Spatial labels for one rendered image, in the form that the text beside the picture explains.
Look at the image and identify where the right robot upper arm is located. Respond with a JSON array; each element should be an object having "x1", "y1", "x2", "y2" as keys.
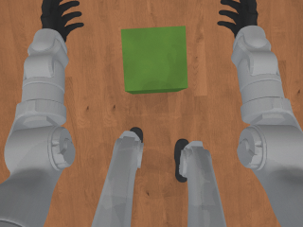
[{"x1": 237, "y1": 124, "x2": 303, "y2": 227}]

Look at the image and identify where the robot left thigh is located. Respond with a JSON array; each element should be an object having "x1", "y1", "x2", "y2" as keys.
[{"x1": 91, "y1": 136, "x2": 144, "y2": 227}]

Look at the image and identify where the robot left hand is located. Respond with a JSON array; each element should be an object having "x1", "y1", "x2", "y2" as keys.
[{"x1": 40, "y1": 0, "x2": 84, "y2": 42}]

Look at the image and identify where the left robot upper arm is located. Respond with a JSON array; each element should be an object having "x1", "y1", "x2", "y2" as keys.
[{"x1": 0, "y1": 125, "x2": 76, "y2": 227}]

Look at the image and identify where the right robot foot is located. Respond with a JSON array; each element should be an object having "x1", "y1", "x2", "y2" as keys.
[{"x1": 174, "y1": 138, "x2": 189, "y2": 183}]

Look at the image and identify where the carton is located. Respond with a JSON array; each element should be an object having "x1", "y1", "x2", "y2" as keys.
[{"x1": 120, "y1": 26, "x2": 188, "y2": 95}]

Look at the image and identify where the robot right hand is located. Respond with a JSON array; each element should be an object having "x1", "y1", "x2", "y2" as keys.
[{"x1": 217, "y1": 0, "x2": 258, "y2": 39}]

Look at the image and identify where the robot right forearm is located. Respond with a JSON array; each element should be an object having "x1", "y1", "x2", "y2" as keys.
[{"x1": 231, "y1": 25, "x2": 303, "y2": 133}]

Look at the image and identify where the robot left forearm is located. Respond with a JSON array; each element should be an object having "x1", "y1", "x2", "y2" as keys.
[{"x1": 4, "y1": 28, "x2": 69, "y2": 169}]

